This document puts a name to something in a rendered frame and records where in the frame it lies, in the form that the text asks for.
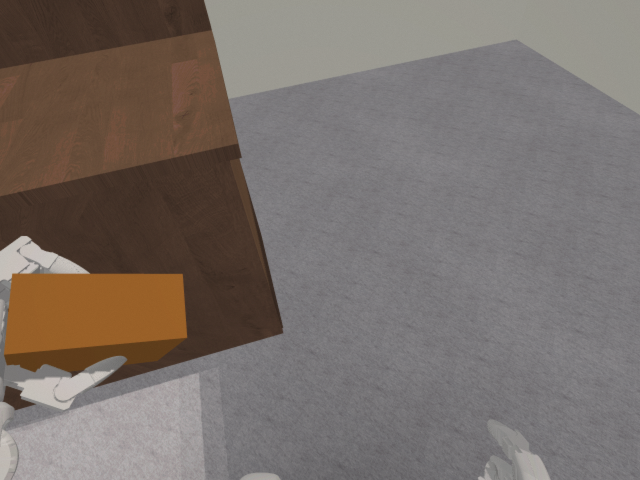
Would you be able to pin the sponge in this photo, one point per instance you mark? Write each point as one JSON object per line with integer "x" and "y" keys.
{"x": 72, "y": 321}

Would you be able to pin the robot left hand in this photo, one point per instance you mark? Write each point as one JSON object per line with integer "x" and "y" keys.
{"x": 49, "y": 386}

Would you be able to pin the table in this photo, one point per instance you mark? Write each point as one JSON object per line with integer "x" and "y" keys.
{"x": 118, "y": 152}

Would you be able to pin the robot right hand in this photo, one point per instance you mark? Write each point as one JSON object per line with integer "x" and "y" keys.
{"x": 525, "y": 465}

